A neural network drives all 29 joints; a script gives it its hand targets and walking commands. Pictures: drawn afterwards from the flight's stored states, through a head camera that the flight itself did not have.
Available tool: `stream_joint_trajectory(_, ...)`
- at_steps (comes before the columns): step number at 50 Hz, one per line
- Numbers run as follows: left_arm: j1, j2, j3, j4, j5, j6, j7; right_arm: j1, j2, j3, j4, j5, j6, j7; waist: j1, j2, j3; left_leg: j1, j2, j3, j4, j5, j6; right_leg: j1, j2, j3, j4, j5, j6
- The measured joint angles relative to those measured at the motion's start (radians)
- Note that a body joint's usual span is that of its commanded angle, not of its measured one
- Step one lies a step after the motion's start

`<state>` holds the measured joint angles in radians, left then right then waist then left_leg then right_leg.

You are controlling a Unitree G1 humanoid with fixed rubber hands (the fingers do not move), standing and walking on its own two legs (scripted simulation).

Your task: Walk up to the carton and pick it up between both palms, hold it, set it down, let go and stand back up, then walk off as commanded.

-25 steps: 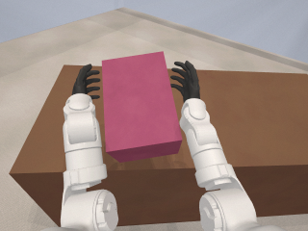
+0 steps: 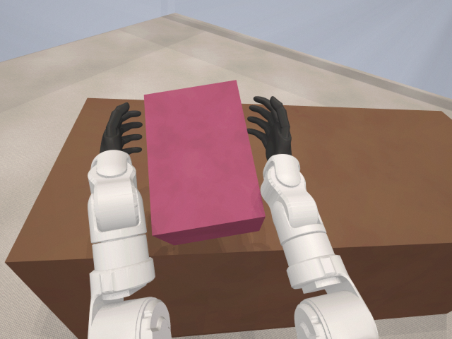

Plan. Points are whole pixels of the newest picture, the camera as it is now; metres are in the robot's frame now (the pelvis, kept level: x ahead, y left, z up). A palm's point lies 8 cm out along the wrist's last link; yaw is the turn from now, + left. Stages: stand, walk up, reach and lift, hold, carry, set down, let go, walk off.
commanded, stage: hold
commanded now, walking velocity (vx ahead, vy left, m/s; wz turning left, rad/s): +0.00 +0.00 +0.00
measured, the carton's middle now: (204, 165) +0.38 +0.00 +0.11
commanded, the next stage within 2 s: none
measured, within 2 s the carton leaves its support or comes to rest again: neither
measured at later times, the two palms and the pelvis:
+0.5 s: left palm (118, 152) +0.35 +0.14 +0.18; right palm (276, 143) +0.35 -0.12 +0.19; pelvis -0.01 -0.01 +0.00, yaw +0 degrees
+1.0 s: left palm (121, 153) +0.35 +0.14 +0.18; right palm (278, 145) +0.35 -0.12 +0.19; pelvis -0.01 -0.01 +0.00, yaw +0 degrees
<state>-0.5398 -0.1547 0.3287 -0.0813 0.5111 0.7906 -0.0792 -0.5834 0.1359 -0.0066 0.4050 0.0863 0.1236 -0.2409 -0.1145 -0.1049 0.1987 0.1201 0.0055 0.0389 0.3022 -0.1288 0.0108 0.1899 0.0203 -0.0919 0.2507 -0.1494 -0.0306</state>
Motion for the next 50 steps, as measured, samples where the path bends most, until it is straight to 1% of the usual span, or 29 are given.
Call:
stream_joint_trajectory(4, -0.038, 0.001, 0.010, 0.045, 0.029, 0.008, -0.020, -0.029, -0.002, -0.030, 0.030, -0.025, 0.019, 0.011, 0.004, 0.015, 0.011, 0.012, -0.002, 0.004, -0.008, 0.008, 0.006, 0.005, -0.002, 0.003, 0.005, 0.004, 0.001)
stream_joint_trajectory(7, -0.071, 0.001, 0.027, 0.092, 0.031, 0.015, -0.038, -0.048, -0.009, -0.054, 0.065, -0.045, 0.030, 0.020, 0.009, 0.020, 0.011, 0.009, -0.008, 0.007, -0.024, 0.023, 0.011, -0.012, -0.008, 0.005, 0.016, 0.005, 0.003)
stream_joint_trajectory(12, -0.106, -0.010, 0.041, 0.124, 0.025, -0.006, -0.017, -0.081, -0.015, -0.090, 0.106, -0.062, 0.001, 0.040, 0.019, 0.024, 0.002, -0.026, -0.010, 0.010, -0.036, 0.043, 0.010, -0.060, -0.011, 0.007, 0.031, 0.011, 0.001)
stream_joint_trajectory(14, -0.109, -0.009, 0.043, 0.127, 0.021, -0.017, -0.010, -0.091, -0.014, -0.092, 0.109, -0.068, -0.008, 0.039, 0.021, 0.023, 0.001, -0.031, -0.009, 0.010, -0.041, 0.048, 0.010, -0.066, -0.010, 0.006, 0.028, 0.014, 0.000)
stream_joint_trajectory(19, -0.104, 0.006, 0.056, 0.147, 0.012, -0.034, -0.011, -0.101, 0.000, -0.086, 0.119, -0.072, -0.011, 0.028, 0.018, 0.002, -0.009, -0.035, -0.005, 0.004, -0.043, 0.049, 0.005, -0.066, -0.006, 0.001, 0.022, 0.015, -0.004)
stream_joint_trajectory(22, -0.092, 0.010, 0.055, 0.139, 0.009, -0.031, -0.005, -0.098, 0.009, -0.082, 0.121, -0.063, -0.013, 0.025, 0.018, -0.007, -0.013, -0.034, -0.002, 0.001, -0.036, 0.043, 0.002, -0.061, -0.003, -0.002, 0.022, 0.012, -0.007)
stream_joint_trajectory(25, -0.093, 0.014, 0.049, 0.144, 0.007, -0.030, -0.001, -0.098, 0.017, -0.097, 0.131, -0.070, -0.020, 0.027, 0.016, -0.007, -0.013, -0.034, -0.002, -0.004, -0.027, 0.035, -0.001, -0.053, -0.002, -0.007, 0.019, 0.008, -0.007)
stream_joint_trajectory(31, -0.083, 0.013, 0.034, 0.122, 0.009, -0.029, -0.003, -0.081, 0.010, -0.075, 0.107, -0.053, -0.021, 0.012, 0.010, 0.011, -0.014, -0.026, -0.004, -0.002, -0.024, 0.026, 0.002, -0.044, -0.005, -0.004, 0.016, 0.003, -0.002)
stream_joint_trajectory(38, -0.044, 0.000, 0.027, 0.080, 0.011, -0.020, -0.023, -0.045, -0.006, -0.039, 0.076, -0.034, -0.010, 0.007, 0.002, 0.018, -0.008, 0.000, -0.004, 0.004, -0.022, 0.015, 0.003, -0.017, -0.005, 0.001, 0.012, -0.003, 0.000)
stream_joint_trajectory(42, -0.048, -0.003, 0.029, 0.091, 0.020, -0.010, -0.028, -0.047, -0.011, -0.041, 0.085, -0.036, 0.000, 0.010, 0.008, 0.008, 0.004, 0.003, -0.003, 0.004, -0.019, 0.013, 0.002, -0.017, -0.004, 0.001, 0.022, -0.007, -0.003)
stream_joint_trajectory(45, -0.054, -0.005, 0.032, 0.085, 0.013, -0.006, -0.022, -0.054, -0.007, -0.050, 0.085, -0.036, -0.002, 0.014, 0.011, 0.001, 0.008, -0.008, -0.001, 0.004, -0.019, 0.017, 0.000, -0.029, -0.003, 0.001, 0.025, -0.006, -0.005)
stream_joint_trajectory(50, -0.054, 0.005, 0.029, 0.070, 0.017, -0.016, -0.009, -0.065, 0.007, -0.044, 0.061, -0.031, -0.005, 0.003, 0.005, -0.001, 0.013, -0.020, 0.000, 0.000, -0.023, 0.025, 0.000, -0.038, -0.001, -0.004, 0.019, 0.001, -0.006)
